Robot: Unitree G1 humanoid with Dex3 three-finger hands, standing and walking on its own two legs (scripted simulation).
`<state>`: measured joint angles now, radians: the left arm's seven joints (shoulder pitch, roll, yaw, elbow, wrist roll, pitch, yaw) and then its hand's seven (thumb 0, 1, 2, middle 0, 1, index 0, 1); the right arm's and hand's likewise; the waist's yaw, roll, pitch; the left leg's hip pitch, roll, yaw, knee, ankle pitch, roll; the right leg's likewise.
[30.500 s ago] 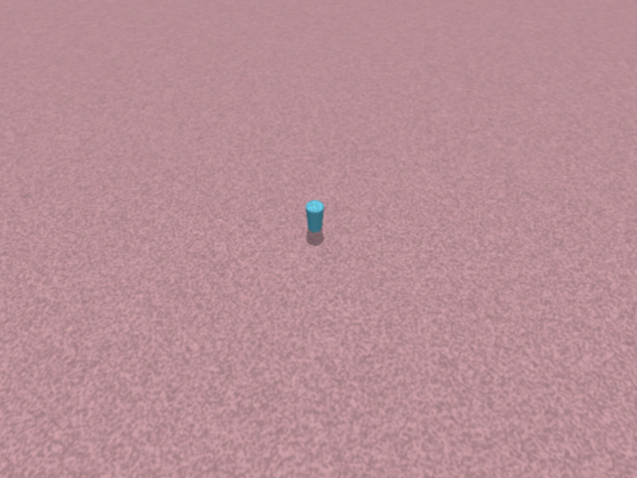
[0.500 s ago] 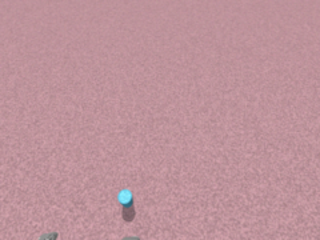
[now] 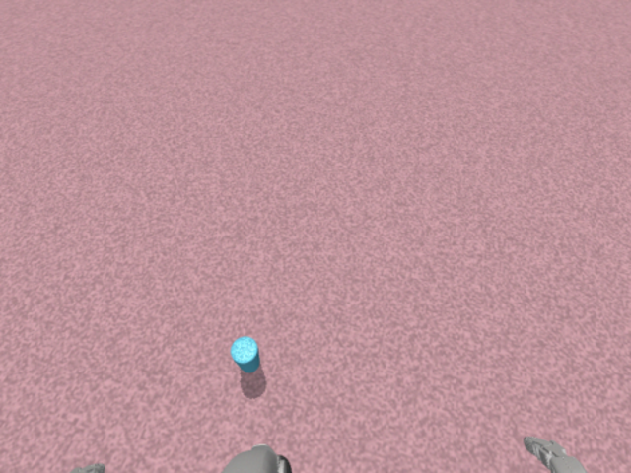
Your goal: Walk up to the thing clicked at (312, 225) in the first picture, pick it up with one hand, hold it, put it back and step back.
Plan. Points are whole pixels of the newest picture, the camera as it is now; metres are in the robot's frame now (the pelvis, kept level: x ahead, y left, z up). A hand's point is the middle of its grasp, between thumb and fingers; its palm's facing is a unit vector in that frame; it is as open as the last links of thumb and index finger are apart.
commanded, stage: step back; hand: left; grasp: from the side
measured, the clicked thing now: (247, 356) +0.48 +0.21 -0.69
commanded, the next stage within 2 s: none
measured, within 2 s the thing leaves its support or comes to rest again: neither
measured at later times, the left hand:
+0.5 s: hand out of the picture -0.03 +0.27 -0.14, palm faces +0.09 -0.93 -0.36, open 7.4 cm
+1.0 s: hand out of the picture -0.21 +0.24 -0.13, palm faces +0.07 -0.90 -0.43, open 7.4 cm
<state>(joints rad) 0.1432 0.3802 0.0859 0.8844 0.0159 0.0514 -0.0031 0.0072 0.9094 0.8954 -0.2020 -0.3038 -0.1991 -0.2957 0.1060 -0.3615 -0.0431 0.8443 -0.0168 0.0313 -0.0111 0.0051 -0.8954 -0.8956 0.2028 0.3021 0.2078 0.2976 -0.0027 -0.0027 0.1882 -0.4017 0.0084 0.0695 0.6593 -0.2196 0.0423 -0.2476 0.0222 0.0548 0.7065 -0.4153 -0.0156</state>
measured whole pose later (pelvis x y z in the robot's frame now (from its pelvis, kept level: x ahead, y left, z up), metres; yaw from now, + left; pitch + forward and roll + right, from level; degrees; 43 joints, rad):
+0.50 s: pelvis -0.14 +0.00 +0.01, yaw +5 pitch -2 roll -1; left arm 0.12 0.39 0.09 0.80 0.00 0.07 0.01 0.01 0.91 0.90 -0.20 -0.30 -0.20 -0.30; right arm 0.18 -0.35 -0.04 0.87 -0.03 0.02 -0.01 0.01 -0.90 -0.90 0.20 0.30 0.21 0.30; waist -0.01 -0.04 0.17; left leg -0.28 -0.01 -0.04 0.61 -0.29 0.03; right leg -0.48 0.11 0.14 1.16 -0.52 -0.01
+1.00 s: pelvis -0.30 -0.04 +0.00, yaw +5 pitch -2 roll +1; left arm 0.17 0.37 0.07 0.79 0.04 0.05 0.01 0.01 0.90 0.90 -0.21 -0.30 -0.20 -0.30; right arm 0.20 -0.40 -0.05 0.86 -0.01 0.04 -0.03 0.01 -0.90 -0.90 0.20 0.30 0.20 0.30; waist 0.01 0.01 0.16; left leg -0.34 -0.06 -0.07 0.87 -0.49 0.00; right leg -0.35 -0.03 0.01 0.68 -0.30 0.00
